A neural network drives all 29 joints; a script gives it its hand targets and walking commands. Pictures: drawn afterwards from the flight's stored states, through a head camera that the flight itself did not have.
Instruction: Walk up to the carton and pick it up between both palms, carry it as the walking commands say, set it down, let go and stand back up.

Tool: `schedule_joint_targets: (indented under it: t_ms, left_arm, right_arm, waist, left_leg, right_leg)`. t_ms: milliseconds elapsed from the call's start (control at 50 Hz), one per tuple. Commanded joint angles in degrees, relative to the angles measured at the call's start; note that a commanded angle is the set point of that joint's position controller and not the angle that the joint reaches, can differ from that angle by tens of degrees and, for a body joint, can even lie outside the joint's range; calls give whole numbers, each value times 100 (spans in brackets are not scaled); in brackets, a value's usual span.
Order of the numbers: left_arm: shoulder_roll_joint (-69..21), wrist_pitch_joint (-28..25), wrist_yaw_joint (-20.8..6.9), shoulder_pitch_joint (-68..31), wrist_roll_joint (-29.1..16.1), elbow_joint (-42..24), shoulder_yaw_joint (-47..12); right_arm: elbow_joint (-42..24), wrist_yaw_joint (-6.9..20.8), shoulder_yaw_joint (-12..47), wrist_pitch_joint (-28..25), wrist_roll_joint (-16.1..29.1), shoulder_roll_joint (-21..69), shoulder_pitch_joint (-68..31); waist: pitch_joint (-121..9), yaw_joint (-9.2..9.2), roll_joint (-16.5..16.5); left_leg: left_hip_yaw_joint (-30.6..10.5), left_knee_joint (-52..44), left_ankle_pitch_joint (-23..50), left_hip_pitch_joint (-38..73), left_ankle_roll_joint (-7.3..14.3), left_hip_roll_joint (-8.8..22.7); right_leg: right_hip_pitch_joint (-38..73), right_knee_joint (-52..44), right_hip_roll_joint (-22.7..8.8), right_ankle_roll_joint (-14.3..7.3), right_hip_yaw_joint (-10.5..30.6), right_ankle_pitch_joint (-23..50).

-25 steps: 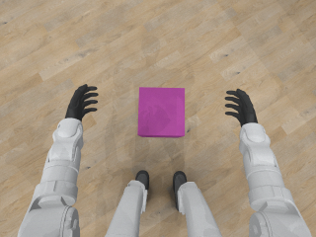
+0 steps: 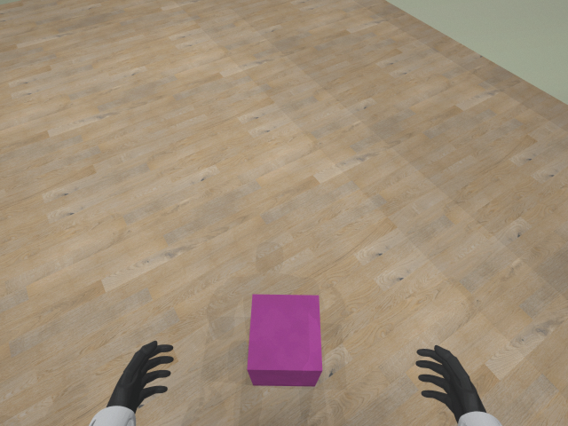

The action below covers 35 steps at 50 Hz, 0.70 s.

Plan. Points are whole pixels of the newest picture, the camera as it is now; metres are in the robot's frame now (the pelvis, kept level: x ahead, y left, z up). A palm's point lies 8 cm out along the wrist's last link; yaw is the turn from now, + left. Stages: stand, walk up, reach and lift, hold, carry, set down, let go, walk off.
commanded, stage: let go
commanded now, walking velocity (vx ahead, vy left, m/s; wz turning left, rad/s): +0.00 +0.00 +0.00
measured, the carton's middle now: (284, 342) +0.40 +0.01 -0.65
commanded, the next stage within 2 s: stand in 0.46 s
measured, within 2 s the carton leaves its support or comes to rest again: neither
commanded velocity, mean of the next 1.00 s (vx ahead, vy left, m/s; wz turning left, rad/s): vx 0.00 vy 0.00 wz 0.00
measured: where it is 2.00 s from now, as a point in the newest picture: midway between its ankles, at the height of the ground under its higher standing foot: outside the picture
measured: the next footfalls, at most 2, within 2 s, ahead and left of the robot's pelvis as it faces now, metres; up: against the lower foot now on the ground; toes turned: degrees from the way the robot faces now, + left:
none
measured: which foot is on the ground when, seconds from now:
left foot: down 0.00-1.00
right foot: down 0.00-1.00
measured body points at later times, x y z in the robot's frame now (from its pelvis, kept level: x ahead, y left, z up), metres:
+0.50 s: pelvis -0.01 +0.00 +0.00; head -0.01 +0.01 +0.45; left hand +0.16 +0.24 -0.08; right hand +0.16 -0.24 -0.08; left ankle -0.02 +0.11 -0.74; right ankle -0.02 -0.10 -0.74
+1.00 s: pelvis +0.01 +0.01 +0.00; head +0.01 +0.01 +0.45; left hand +0.14 +0.30 -0.10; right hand +0.14 -0.29 -0.10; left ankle -0.02 +0.11 -0.74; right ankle -0.02 -0.10 -0.74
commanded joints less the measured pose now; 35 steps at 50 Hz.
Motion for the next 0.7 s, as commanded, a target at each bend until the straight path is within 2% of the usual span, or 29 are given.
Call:
schedule_joint_targets:
  t_ms: [0, 120, 360, 440, 460, 480, 520, 560, 620, 680]
  left_arm:
    - [585, 32, -35, 9, -65, -679, 82]
    - [663, 416, -88, -95, -87, -751, 34]
    - [683, 765, -63, 6, 54, -774, 31]
    - [654, 883, 85, -90, -33, -806, 7]
    - [1379, 549, 321, -137, 130, -52, 184]
    - [1458, 381, 404, -25, 173, 63, 191]
    - [1377, 198, 415, -123, 215, 203, 163]
    - [1306, 94, 393, -201, 204, 398, 129]
    - [1381, 8, 386, -184, 182, 647, 108]
    - [1484, -39, 424, -186, 172, 870, 80]
  right_arm:
    - [-676, 65, -65, 16, 32, -552, -39]
    - [-723, 148, -20, 431, -35, -591, -112]
    - [-768, 149, -56, 774, -104, -615, -185]
    - [-806, 28, -36, 830, -63, -698, -137]
    - [22, -238, -110, 537, -214, -1198, -378]
    - [101, -336, -138, 381, -262, -1196, -255]
    - [362, -365, -115, 181, -316, -1220, -254]
    - [551, -346, -102, 72, -279, -1238, -394]
    - [791, -338, -89, -7, -241, -1295, -417]
    - [1034, -367, -75, -52, -231, -1416, -391]
  waist:
    - [-668, 25, -14]
    - [96, -27, -13]
    - [259, -56, 24]
    - [58, 5, 64]
    - [148, 116, -241]
    - [55, 48, -209]
    - [86, -35, 22]
    - [-51, -2, 117]
    - [-301, 2, 38]
    - [-421, -20, 53]
  left_leg:
    - [116, -354, 1486, 764, -135, 51]
    - [217, -427, 852, 918, -147, 78]
    - [144, -426, 1041, 1122, -90, 96]
    - [153, -308, 1111, 1076, -112, 121]
    - [-91, -209, 651, 325, -218, 376]
    - [-149, -220, 352, 531, -165, 401]
    - [-283, -335, -138, 454, -90, 461]
    - [-382, -401, -87, 336, -60, 523]
    - [-375, -271, 734, 545, -63, 555]
    - [-398, -225, 1243, 750, -68, 597]
  right_leg:
    - [1060, -354, -172, 232, -10, 1779]
    - [1100, -503, -197, 196, -90, 961]
    - [1241, -351, -134, 200, -161, 1027]
    - [1175, -220, -78, 219, -152, 958]
    - [625, -254, -413, 277, 79, 527]
    - [490, -352, -499, 215, 257, 178]
    - [283, -408, -505, 145, 376, -285]
    - [493, -321, -485, 123, 370, 46]
    - [654, -264, -557, 121, 413, 739]
    - [714, -241, -589, 112, 429, 1105]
